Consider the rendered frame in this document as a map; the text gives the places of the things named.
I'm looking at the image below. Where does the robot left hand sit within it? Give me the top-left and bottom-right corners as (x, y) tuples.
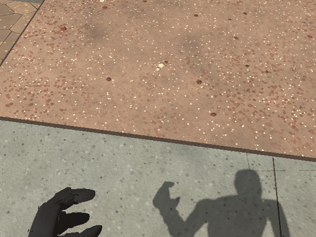
(28, 187), (103, 237)

